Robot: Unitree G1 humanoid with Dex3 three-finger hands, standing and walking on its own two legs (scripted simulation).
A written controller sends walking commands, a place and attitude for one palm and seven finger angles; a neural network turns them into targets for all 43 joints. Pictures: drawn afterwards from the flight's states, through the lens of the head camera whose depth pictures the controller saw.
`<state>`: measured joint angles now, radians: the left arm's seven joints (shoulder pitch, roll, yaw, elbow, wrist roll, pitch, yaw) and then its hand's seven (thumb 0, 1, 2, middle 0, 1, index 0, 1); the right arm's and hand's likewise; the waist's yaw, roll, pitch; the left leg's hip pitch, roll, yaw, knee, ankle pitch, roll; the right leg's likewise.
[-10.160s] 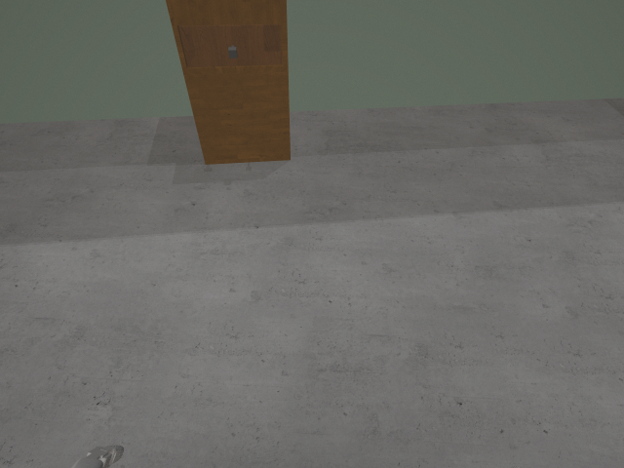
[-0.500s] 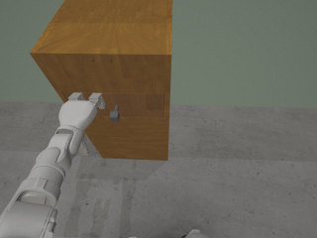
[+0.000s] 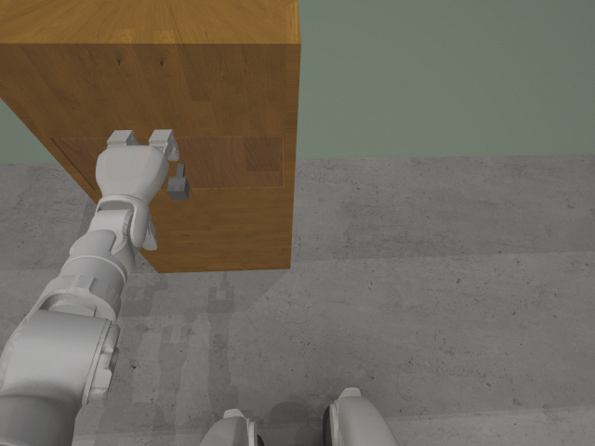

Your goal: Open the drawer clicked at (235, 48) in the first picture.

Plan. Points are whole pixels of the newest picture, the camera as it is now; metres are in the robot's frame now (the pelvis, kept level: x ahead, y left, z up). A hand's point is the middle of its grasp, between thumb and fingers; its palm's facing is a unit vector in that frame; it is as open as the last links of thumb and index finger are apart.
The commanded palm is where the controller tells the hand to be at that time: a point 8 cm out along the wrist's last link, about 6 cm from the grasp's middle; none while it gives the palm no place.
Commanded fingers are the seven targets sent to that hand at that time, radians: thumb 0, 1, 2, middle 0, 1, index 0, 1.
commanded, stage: move the hooked fingers above the handle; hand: left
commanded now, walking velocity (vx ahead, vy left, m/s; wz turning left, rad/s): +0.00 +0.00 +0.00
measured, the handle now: (179, 181) +0.58 +0.18 -0.12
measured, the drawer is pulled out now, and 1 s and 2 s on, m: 0.00 0.00 0.00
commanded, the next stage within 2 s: lower the fingers behind the handle in 1.16 s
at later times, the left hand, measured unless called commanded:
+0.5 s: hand (170, 182) +0.54 +0.18 -0.07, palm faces -0.04 -0.02 -1.00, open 13.7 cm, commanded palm +0.52 +0.17 -0.01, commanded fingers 0.00 -0.50 0.30 -0.30 -1.20 -0.30 -1.20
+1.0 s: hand (171, 184) +0.53 +0.18 -0.07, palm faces -0.09 -0.02 -1.00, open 13.8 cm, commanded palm +0.53 +0.17 -0.01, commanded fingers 0.00 -0.50 0.30 -0.30 -1.20 -0.30 -1.20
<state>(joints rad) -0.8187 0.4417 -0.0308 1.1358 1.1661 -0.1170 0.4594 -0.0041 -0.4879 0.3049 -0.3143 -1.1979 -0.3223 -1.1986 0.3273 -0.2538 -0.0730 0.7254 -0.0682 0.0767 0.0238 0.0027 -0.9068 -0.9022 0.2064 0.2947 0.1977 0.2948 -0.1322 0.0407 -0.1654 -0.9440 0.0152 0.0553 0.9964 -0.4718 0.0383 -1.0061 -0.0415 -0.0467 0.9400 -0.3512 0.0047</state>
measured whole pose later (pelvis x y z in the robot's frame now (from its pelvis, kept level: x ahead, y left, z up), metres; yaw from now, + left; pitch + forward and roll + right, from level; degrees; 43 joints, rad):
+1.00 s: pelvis -0.02 -0.01 -0.05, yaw +0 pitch +32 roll -3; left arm -1.03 0.56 -0.01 1.21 1.16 -0.08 0.38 0.00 -0.49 0.30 -0.31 -1.20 -0.32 -1.20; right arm 0.33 -0.26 -0.03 0.70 -0.07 0.04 0.02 0.00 -0.91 -0.90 0.21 0.29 0.20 0.29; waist -0.22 0.07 -0.16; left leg -1.27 0.04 0.01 1.26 -0.55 0.03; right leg -1.31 -0.03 -0.08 1.16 -0.41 -0.01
